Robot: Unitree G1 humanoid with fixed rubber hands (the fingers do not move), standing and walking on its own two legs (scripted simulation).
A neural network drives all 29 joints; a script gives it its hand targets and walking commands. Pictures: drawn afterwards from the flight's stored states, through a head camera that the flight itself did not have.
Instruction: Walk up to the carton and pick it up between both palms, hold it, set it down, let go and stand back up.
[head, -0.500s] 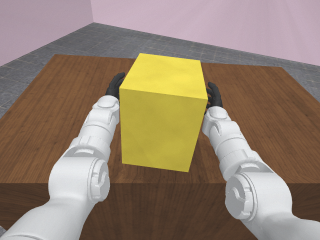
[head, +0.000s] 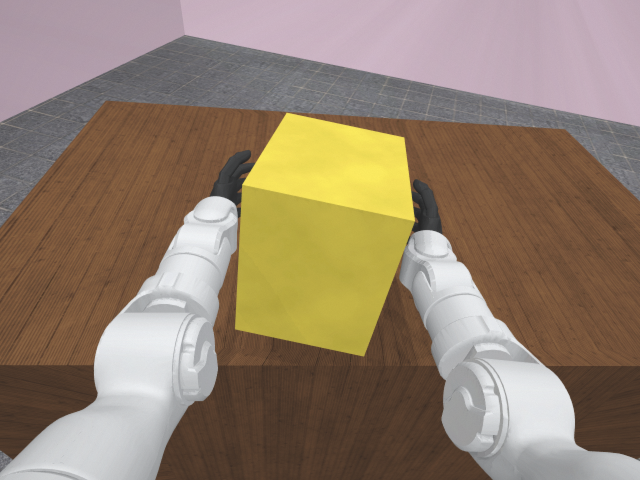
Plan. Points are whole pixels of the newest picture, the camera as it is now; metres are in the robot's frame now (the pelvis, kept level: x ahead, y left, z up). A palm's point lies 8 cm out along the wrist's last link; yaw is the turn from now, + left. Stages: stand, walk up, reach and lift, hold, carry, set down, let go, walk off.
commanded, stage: set down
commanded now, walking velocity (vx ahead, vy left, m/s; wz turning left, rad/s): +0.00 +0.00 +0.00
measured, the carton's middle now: (323, 228) +0.42 +0.01 +0.12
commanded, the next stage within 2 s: none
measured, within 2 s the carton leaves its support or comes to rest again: rests again in 1.36 s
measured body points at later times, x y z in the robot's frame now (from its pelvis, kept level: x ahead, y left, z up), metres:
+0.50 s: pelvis +0.00 +0.00 +0.00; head -0.01 +0.05 +0.45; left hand +0.45 +0.14 +0.13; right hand +0.40 -0.12 +0.11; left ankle +0.03 +0.08 -0.74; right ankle -0.02 -0.15 -0.74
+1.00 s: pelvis +0.00 +0.00 +0.00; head -0.01 +0.05 +0.45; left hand +0.45 +0.15 +0.12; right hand +0.39 -0.12 +0.11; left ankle +0.03 +0.08 -0.74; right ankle -0.02 -0.15 -0.74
